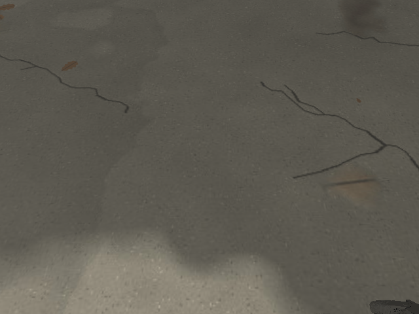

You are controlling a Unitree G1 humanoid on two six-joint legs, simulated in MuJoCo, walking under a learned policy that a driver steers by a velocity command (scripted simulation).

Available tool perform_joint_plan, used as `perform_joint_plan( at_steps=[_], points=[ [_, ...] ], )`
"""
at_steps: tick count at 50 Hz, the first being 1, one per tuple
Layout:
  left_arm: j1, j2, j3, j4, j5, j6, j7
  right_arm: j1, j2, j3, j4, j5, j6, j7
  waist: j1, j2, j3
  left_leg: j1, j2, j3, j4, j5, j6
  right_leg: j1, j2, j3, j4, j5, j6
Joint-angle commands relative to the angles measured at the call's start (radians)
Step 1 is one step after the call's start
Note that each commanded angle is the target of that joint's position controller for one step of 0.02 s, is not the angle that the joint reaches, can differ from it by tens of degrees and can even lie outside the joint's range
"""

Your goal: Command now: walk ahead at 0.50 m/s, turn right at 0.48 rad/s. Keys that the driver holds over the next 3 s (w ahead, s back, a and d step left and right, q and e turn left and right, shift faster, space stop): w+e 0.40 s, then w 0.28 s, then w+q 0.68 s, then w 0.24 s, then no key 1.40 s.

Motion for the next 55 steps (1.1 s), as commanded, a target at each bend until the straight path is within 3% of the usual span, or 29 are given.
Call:
perform_joint_plan(
  at_steps=[1,4,5,6,7,8,9,10,12,14,17,23,27,29,30,31,32,33,34,35,36,37,38,40,42,47,52,55],
  points=[
    [0.004,0.173,0.043,-0.062,-0.012,0.000,0.013,-0.074,-0.085,-0.020,-0.084,0.016,-0.021,0.010,-0.019,-0.100,-0.025,0.186,-0.061,0.033,-0.098,0.029,-0.009,-0.113,-0.237,0.224,-0.067,-0.046,-0.141],
    [-0.004,0.162,0.041,-0.070,0.000,0.013,0.017,-0.018,-0.125,-0.040,-0.079,0.024,-0.036,0.018,-0.070,-0.137,-0.049,0.291,-0.069,0.033,-0.168,-0.102,0.031,-0.060,-0.249,0.305,0.051,-0.069,-0.109],
    [-0.004,0.130,0.031,-0.075,0.003,0.016,0.016,0.064,-0.142,-0.052,-0.057,0.021,-0.040,0.014,-0.110,-0.140,-0.078,0.406,-0.057,0.042,-0.205,-0.129,0.061,-0.086,-0.213,0.295,0.128,-0.074,-0.082],
    [-0.005,0.062,0.008,-0.088,0.012,0.012,0.011,0.199,-0.189,-0.068,-0.041,0.005,-0.045,0.006,-0.171,-0.069,-0.183,0.618,0.070,-0.065,-0.203,-0.181,0.123,-0.175,-0.151,0.221,0.361,-0.126,-0.042],
    [0.075,-0.005,-0.012,-0.123,0.002,0.000,0.010,0.291,-0.272,-0.088,-0.028,-0.014,-0.031,0.000,-0.154,0.190,-0.293,0.919,0.293,-0.425,-0.266,-0.342,0.250,-0.481,-0.017,0.057,0.671,-0.381,0.022],
    [0.105,0.073,-0.002,-0.138,-0.021,-0.007,0.010,0.324,-0.245,-0.089,-0.005,-0.001,-0.021,0.012,-0.148,0.283,-0.291,0.929,0.368,-0.674,-0.328,-0.574,0.309,-0.658,-0.078,0.042,0.869,-0.418,0.035],
    [0.041,0.146,0.019,-0.130,-0.024,0.000,0.012,0.278,-0.159,-0.068,-0.024,0.004,-0.020,0.012,-0.170,0.156,-0.178,0.840,0.316,-0.552,-0.345,-0.594,0.276,-0.696,-0.123,0.063,0.946,-0.317,0.045],
    [-0.017,0.152,0.024,-0.135,-0.014,0.007,0.013,0.233,-0.124,-0.057,-0.027,0.003,-0.016,0.012,-0.165,0.092,-0.106,0.743,0.262,-0.389,-0.349,-0.463,0.242,-0.682,-0.149,0.041,0.949,-0.234,0.054],
    [-0.057,0.126,0.030,-0.150,-0.004,0.016,0.006,0.164,-0.083,-0.043,-0.022,-0.007,-0.012,0.011,-0.127,0.090,-0.036,0.605,0.185,-0.202,-0.392,-0.252,0.218,-0.621,-0.197,0.032,0.882,-0.134,0.066],
    [-0.067,0.085,0.024,-0.165,-0.008,0.029,-0.003,0.161,-0.085,-0.047,-0.009,-0.006,-0.018,0.011,-0.115,0.099,-0.022,0.546,0.160,-0.093,-0.435,-0.143,0.222,-0.581,-0.214,0.003,0.852,-0.089,0.075],
    [-0.116,0.060,0.018,-0.202,-0.002,0.038,-0.007,0.177,-0.116,-0.061,0.014,-0.001,-0.024,0.009,-0.115,0.059,-0.012,0.551,0.172,0.005,-0.466,-0.019,0.249,-0.610,-0.223,0.000,0.754,-0.018,0.093],
    [-0.281,0.019,-0.003,-0.259,0.003,0.023,-0.038,0.232,-0.163,-0.071,0.059,0.012,-0.008,0.005,-0.167,0.023,0.026,0.570,0.160,0.165,-0.482,0.038,0.235,-0.524,-0.199,-0.069,0.420,0.185,0.068],
    [-0.361,0.041,-0.002,-0.299,0.001,0.017,-0.052,0.285,-0.198,-0.081,0.103,0.037,0.010,0.012,-0.164,0.030,0.057,0.664,0.205,0.180,-0.451,0.112,0.224,-0.488,-0.171,-0.102,0.298,0.090,0.018],
    [-0.315,0.077,0.015,-0.296,0.008,0.017,-0.053,0.281,-0.224,-0.086,0.115,0.043,0.021,0.009,-0.111,0.059,0.007,0.700,0.208,0.207,-0.337,0.406,0.206,-0.360,-0.122,-0.143,0.252,0.015,-0.021],
    [-0.200,0.110,0.035,-0.265,0.011,0.018,-0.049,0.270,-0.228,-0.084,0.119,0.044,0.028,0.006,-0.036,0.056,-0.067,0.675,0.182,0.248,-0.191,0.550,0.183,-0.180,-0.085,-0.171,0.200,0.056,-0.048],
    [-0.049,0.164,0.064,-0.217,0.011,0.023,-0.036,0.281,-0.204,-0.072,0.117,0.036,0.027,0.001,0.032,0.039,-0.160,0.553,0.139,0.284,0.007,0.522,0.149,0.079,-0.074,-0.156,0.196,0.106,-0.073],
    [0.098,0.257,0.088,-0.193,0.018,0.033,-0.016,0.301,-0.128,-0.043,0.078,0.002,0.018,0.002,0.062,-0.128,-0.298,0.228,0.060,0.306,0.367,0.094,0.096,0.436,-0.301,0.165,0.220,0.123,-0.157],
    [0.083,0.291,0.079,-0.198,0.015,0.027,-0.018,0.386,-0.058,-0.015,0.074,0.001,-0.005,0.014,-0.015,-0.277,-0.444,-0.009,-0.088,0.143,0.624,-0.630,0.066,0.574,-0.497,0.625,0.073,-0.004,-0.292],
    [0.065,0.200,0.055,-0.196,0.014,0.017,-0.026,0.284,-0.156,-0.043,0.072,0.039,-0.017,0.022,0.030,-0.158,-0.372,-0.102,-0.044,0.041,0.702,-0.600,0.074,0.506,-0.477,0.574,0.021,-0.053,-0.257],
    [0.010,0.170,0.043,-0.189,0.015,0.009,-0.028,0.215,-0.165,-0.046,0.046,0.059,-0.023,0.024,0.011,-0.146,-0.216,-0.144,-0.005,0.065,0.681,-0.512,0.087,0.361,-0.445,0.398,0.004,0.022,-0.217],
    [-0.053,0.139,0.034,-0.184,0.015,0.003,-0.028,0.195,-0.148,-0.043,0.052,0.046,-0.022,0.016,-0.027,-0.086,-0.146,-0.110,0.035,0.070,0.618,-0.424,0.088,0.225,-0.398,0.286,-0.016,0.092,-0.185],
    [-0.098,0.108,0.026,-0.185,0.022,-0.004,-0.031,0.204,-0.144,-0.048,0.060,0.032,-0.013,0.014,-0.061,-0.100,-0.100,-0.060,0.059,0.065,0.569,-0.363,0.082,0.121,-0.365,0.204,-0.050,0.158,-0.169],
    [-0.124,0.089,0.022,-0.182,0.029,-0.012,-0.032,0.242,-0.131,-0.048,0.075,0.031,0.002,0.016,-0.092,-0.120,-0.094,0.003,0.076,0.052,0.553,-0.314,0.078,0.055,-0.346,0.153,-0.090,0.170,-0.161],
    [-0.135,0.089,0.026,-0.160,0.031,-0.035,-0.031,0.274,-0.093,-0.044,0.090,0.035,0.028,0.015,-0.116,-0.110,-0.077,0.034,0.072,0.045,0.531,-0.263,0.063,-0.007,-0.343,0.081,-0.150,0.211,-0.168],
    [-0.125,0.097,0.031,-0.133,0.039,-0.048,-0.025,0.230,-0.084,-0.045,0.076,0.034,0.041,0.008,-0.112,-0.094,-0.030,-0.022,0.061,0.016,0.470,-0.186,0.049,-0.023,-0.340,0.008,-0.184,0.248,-0.160],
    [-0.106,0.112,0.033,-0.091,0.038,-0.050,-0.004,0.116,-0.062,-0.040,0.041,0.026,0.029,0.024,-0.075,-0.080,0.016,-0.054,0.019,0.029,0.186,0.078,0.052,0.030,-0.313,-0.144,-0.213,0.275,-0.108],
    [-0.029,0.139,0.042,-0.034,0.023,-0.026,0.009,-0.030,-0.034,-0.022,-0.034,0.025,0.026,0.057,-0.014,-0.053,0.069,-0.111,0.004,0.100,0.017,0.070,0.088,0.193,-0.364,-0.209,-0.185,0.348,-0.092],
    [-0.029,0.163,0.050,-0.023,0.014,0.003,0.018,-0.053,-0.047,-0.027,-0.080,0.027,0.027,0.079,-0.030,-0.074,0.049,-0.093,-0.034,0.162,-0.021,-0.068,0.127,0.288,-0.389,-0.243,-0.078,0.599,-0.069]
  ],
)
